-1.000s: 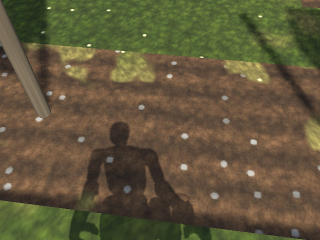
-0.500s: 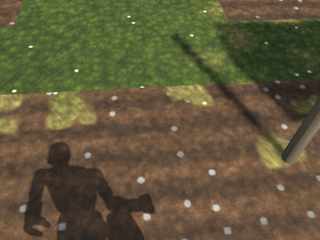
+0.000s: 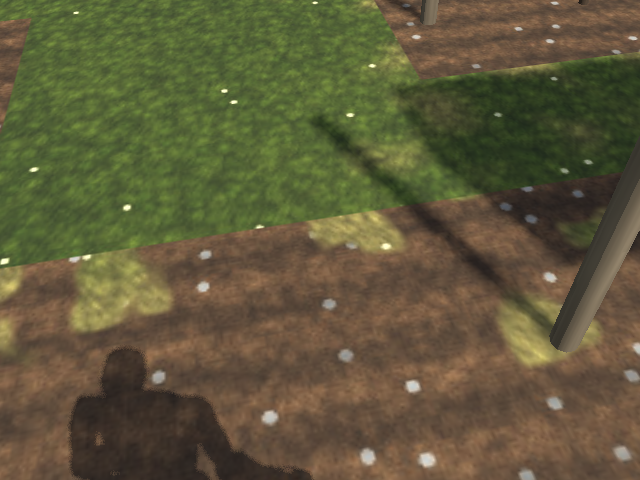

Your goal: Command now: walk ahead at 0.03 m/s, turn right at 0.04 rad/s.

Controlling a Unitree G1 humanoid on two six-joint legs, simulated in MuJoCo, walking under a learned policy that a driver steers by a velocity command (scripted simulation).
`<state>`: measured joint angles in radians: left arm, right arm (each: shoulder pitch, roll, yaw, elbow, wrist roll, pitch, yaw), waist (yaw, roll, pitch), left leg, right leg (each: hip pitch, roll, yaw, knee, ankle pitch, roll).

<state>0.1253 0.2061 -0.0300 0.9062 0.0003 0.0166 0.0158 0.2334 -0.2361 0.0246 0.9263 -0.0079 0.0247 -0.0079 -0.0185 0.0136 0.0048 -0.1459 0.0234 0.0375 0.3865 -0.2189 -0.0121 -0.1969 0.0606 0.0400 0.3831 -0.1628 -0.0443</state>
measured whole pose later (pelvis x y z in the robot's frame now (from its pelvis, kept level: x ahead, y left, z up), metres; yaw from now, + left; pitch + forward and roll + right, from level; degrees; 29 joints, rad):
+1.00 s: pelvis -0.01 +0.02 +0.00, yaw +1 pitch -1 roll +0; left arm 0.20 0.20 -0.04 1.18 0.00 0.01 0.02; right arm 0.24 -0.18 0.05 1.14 -0.01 0.01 -0.02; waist 0.00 0.00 0.00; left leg -0.15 -0.01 0.03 0.36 -0.19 0.02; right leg -0.19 0.03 0.05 0.34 -0.13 -0.01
